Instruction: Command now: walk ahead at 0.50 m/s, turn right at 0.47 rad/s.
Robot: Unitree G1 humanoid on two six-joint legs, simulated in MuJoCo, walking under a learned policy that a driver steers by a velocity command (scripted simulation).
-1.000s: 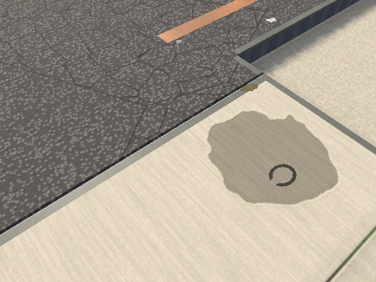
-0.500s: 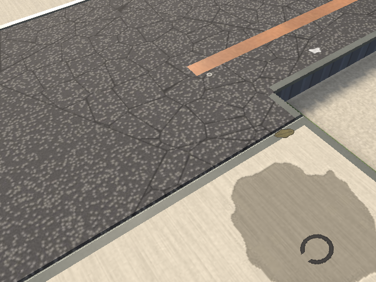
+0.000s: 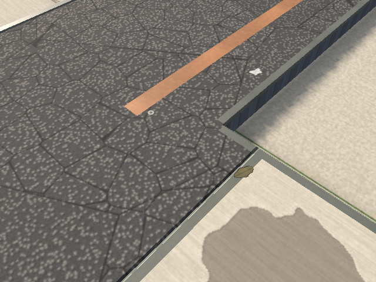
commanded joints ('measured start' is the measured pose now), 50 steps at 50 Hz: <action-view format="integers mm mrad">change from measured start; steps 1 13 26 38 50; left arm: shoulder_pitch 1 154 75 190 20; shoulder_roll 23 157 141 133 -72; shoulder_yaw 5 74 42 17 -62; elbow -60 -107 -160 -70 -104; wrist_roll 6 2 12 115 99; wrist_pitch -6 5 -44 -84 -54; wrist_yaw -12 -49 4 -110 -99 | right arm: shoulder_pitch -81 -45 -235 -232 28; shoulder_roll -144 -225 -105 -163 -85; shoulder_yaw -31 -58 -17 37 40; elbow -61 -42 -167 -199 -95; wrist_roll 0 49 4 -8 -73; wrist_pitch -15 61 7 8 -39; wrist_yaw -15 -35 -17 -10 -22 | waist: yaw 30 190 54 21 29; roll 107 92 9 -3 159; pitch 18 -151 -30 -70 -63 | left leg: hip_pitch -28 82 -513 -133 50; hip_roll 266 262 109 36 292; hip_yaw -84 95 -218 -129 -90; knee -177 478 516 212 -177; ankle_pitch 213 768 117 181 328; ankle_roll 128 13 -115 13 181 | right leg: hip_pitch -6 522 452 574 -33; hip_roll -28 174 -3 -4 -18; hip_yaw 13 -180 184 290 4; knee -140 -466 -813 -556 -28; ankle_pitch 164 36 249 452 53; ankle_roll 7 -163 -252 -156 -21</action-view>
